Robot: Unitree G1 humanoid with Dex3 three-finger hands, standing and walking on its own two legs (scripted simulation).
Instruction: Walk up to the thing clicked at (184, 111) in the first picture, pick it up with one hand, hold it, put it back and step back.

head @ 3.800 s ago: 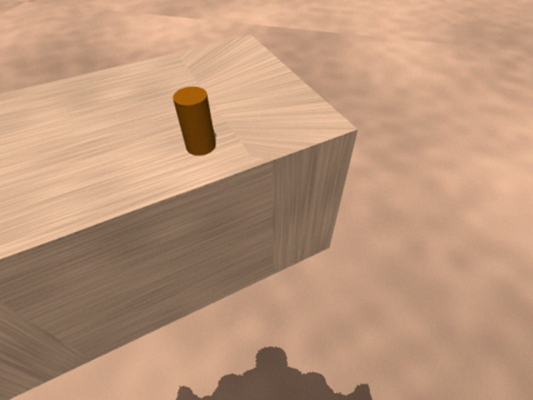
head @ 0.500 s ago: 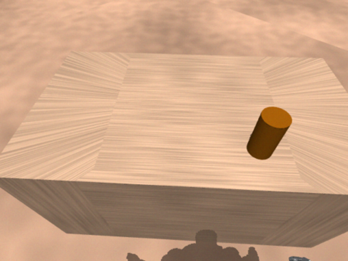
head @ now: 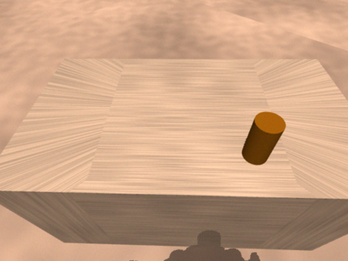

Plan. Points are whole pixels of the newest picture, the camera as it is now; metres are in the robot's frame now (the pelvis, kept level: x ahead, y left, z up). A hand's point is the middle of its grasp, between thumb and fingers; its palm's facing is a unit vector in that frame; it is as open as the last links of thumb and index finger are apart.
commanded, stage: stand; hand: right
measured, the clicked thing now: (261, 139) +0.46 -0.25 -0.05
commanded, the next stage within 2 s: rise first in 1.82 s
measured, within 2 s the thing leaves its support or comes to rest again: neither
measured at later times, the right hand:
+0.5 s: hand out of the picture +0.09 -0.26 -0.16, palm faces -0.01 +0.94 -0.34, open 7.4 cm
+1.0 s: hand out of the picture +0.07 -0.25 -0.16, palm faces -0.01 +0.94 -0.34, open 7.4 cm
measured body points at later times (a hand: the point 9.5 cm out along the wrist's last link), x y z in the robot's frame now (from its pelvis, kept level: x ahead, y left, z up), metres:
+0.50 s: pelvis +0.01 +0.00 +0.00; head +0.01 +0.00 +0.45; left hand +0.09 +0.30 -0.13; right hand +0.09 -0.30 -0.13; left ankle +0.04 +0.14 -0.75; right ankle -0.04 -0.13 -0.75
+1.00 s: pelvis +0.00 +0.00 +0.00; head +0.01 +0.00 +0.45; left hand +0.07 +0.31 -0.13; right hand +0.07 -0.30 -0.13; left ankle +0.04 +0.14 -0.75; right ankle -0.04 -0.13 -0.75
